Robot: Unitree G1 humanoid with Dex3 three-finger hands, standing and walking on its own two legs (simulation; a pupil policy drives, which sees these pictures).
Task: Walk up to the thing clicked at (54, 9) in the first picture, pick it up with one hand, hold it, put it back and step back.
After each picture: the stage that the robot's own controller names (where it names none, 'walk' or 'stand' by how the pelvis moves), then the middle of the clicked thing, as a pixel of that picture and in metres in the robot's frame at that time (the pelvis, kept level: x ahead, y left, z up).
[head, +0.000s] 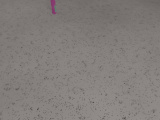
stand; (53, 5) +2.31 +0.40 -0.65
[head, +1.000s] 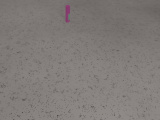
walk; (67, 13) +2.20 +0.14 -0.63
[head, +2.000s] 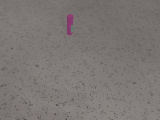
walk; (69, 25) +1.56 +0.07 -0.64
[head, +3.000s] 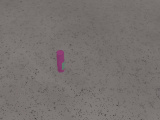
walk; (60, 61) +1.04 +0.14 -0.65
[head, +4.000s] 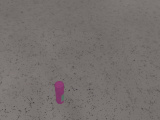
walk; (59, 93) +0.70 +0.13 -0.64
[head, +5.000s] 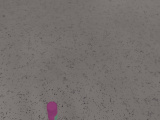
stand; (52, 113) +0.50 +0.14 -0.65
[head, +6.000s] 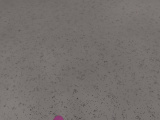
stand; out of the picture +0.45 +0.17 -0.65
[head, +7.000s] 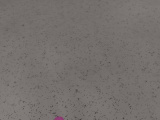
stand; out of the picture +0.43 +0.15 -0.64
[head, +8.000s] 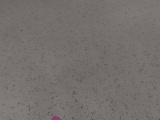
stand; out of the picture +0.46 +0.17 -0.65
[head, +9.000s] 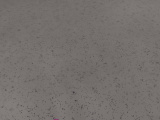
stand; out of the picture +0.43 +0.18 -0.66
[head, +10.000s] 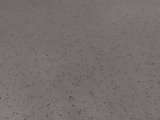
stand; out of the picture +0.39 +0.19 -0.65
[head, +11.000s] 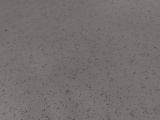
stand; out of the picture +0.40 +0.21 -0.65
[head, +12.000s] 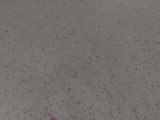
stand; out of the picture +0.40 +0.22 -0.65
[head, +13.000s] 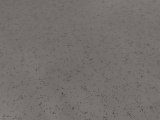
stand; out of the picture +0.35 +0.21 -0.64
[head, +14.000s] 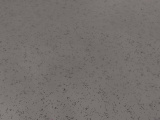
stand; out of the picture +0.39 +0.19 -0.65
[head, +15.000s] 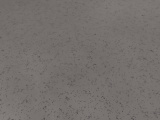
stand; out of the picture +0.36 +0.18 -0.66
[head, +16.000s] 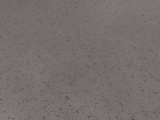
stand; out of the picture +0.36 +0.18 -0.66
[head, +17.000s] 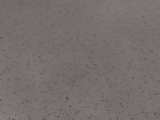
go down; out of the picture +0.36 +0.18 -0.66
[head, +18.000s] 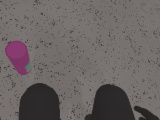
go down; (21, 60) +0.44 +0.23 -0.26
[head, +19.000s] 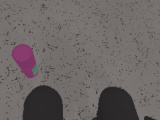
approach; (27, 63) +0.44 +0.23 -0.25
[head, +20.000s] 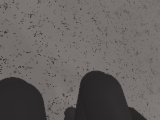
close in; out of the picture +0.42 +0.27 -0.15
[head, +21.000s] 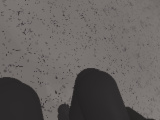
close; out of the picture +0.43 +0.28 -0.16
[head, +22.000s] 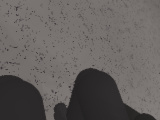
lift; out of the picture +0.40 +0.27 -0.16
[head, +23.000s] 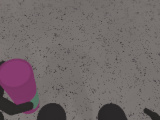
lift; (24, 92) +0.31 +0.19 -0.01
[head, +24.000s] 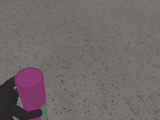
hold; (34, 102) +0.29 +0.16 +0.01
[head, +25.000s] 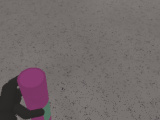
hold; (37, 102) +0.30 +0.15 +0.02
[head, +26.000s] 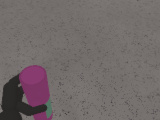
crouch; (39, 99) +0.32 +0.14 +0.00
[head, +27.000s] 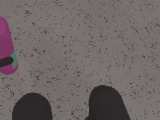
lower; (2, 51) +0.45 +0.21 -0.05
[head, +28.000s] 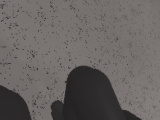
lower; out of the picture +0.43 +0.28 -0.16
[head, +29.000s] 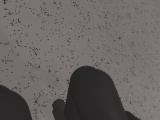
lower; out of the picture +0.44 +0.28 -0.16
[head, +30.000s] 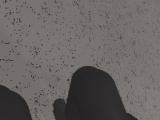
lower; out of the picture +0.44 +0.29 -0.16
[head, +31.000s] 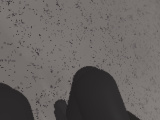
lower; out of the picture +0.43 +0.29 -0.16
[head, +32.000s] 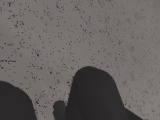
draw back; out of the picture +0.43 +0.28 -0.16
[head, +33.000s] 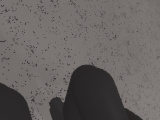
withdraw; out of the picture +0.41 +0.30 -0.16
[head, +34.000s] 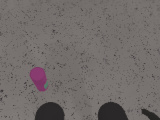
walk; (40, 80) +0.44 +0.21 -0.40
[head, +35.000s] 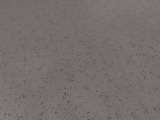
stand; out of the picture +0.39 +0.19 -0.59
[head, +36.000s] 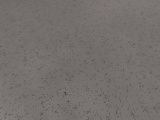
stand; out of the picture +0.39 +0.19 -0.60
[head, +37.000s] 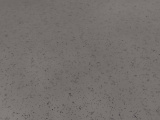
stand; out of the picture +0.40 +0.18 -0.64
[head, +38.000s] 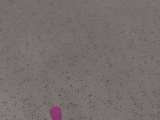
walk; (57, 117) +0.43 +0.15 -0.63
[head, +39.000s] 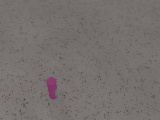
walk; (52, 89) +0.63 +0.19 -0.64
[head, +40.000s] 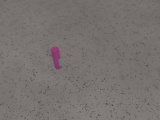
stand; (56, 58) +0.98 +0.25 -0.63
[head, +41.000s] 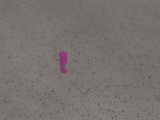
stand; (63, 62) +1.03 +0.17 -0.65
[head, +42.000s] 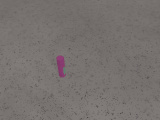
stand; (61, 67) +1.03 +0.19 -0.66
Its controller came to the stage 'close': yes
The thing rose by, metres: 0.67
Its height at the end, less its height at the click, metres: +0.00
